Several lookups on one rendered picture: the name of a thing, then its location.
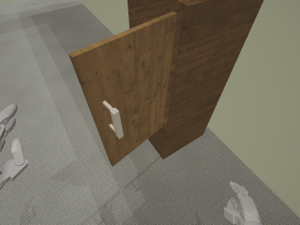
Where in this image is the handle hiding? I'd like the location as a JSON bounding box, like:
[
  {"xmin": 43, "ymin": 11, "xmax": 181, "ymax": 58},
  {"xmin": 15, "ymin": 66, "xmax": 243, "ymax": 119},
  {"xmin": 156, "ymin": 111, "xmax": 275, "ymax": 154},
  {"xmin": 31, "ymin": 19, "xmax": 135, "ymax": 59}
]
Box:
[{"xmin": 102, "ymin": 100, "xmax": 124, "ymax": 139}]

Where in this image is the cupboard door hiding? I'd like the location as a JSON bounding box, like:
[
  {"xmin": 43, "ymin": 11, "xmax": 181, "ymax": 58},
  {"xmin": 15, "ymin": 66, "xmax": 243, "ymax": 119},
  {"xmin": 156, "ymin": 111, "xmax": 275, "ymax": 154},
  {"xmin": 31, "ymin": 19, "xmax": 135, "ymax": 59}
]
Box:
[{"xmin": 68, "ymin": 11, "xmax": 177, "ymax": 166}]

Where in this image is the left robot hand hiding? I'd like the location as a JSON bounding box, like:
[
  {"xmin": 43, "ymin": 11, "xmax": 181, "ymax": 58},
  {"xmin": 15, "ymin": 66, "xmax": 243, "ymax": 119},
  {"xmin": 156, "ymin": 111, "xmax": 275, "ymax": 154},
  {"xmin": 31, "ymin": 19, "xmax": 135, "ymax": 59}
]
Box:
[{"xmin": 0, "ymin": 103, "xmax": 29, "ymax": 190}]

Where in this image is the right robot hand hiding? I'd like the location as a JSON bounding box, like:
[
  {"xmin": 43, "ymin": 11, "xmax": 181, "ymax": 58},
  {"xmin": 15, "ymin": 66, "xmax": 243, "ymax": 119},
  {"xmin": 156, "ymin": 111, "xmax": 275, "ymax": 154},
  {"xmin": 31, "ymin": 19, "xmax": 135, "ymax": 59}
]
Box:
[{"xmin": 224, "ymin": 181, "xmax": 262, "ymax": 225}]

